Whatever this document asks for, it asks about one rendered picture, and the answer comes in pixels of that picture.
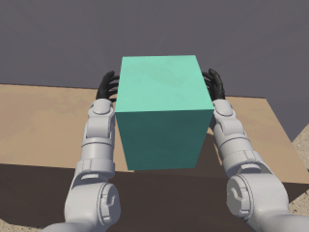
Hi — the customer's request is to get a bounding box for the left robot hand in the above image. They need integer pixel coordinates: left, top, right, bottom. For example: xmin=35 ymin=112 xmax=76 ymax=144
xmin=96 ymin=71 xmax=120 ymax=102

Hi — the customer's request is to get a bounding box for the pedestal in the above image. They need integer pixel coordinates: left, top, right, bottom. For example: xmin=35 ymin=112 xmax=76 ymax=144
xmin=0 ymin=83 xmax=309 ymax=232

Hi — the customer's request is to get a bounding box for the robot right forearm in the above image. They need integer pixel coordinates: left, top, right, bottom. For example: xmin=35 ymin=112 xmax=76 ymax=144
xmin=209 ymin=99 xmax=289 ymax=208

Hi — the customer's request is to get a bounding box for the carton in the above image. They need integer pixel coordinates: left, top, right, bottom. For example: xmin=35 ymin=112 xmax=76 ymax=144
xmin=115 ymin=55 xmax=214 ymax=171

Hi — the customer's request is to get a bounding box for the right robot hand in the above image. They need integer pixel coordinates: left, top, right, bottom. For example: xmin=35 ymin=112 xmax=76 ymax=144
xmin=202 ymin=69 xmax=226 ymax=102

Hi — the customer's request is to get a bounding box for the robot left upper arm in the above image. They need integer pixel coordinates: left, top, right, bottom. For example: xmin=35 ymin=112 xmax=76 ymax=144
xmin=40 ymin=182 xmax=122 ymax=232

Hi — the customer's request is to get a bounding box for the robot left forearm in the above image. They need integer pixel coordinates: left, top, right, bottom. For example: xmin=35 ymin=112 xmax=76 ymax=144
xmin=64 ymin=99 xmax=116 ymax=220

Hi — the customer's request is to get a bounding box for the robot right upper arm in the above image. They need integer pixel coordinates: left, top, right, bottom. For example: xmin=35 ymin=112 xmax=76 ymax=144
xmin=226 ymin=173 xmax=309 ymax=232

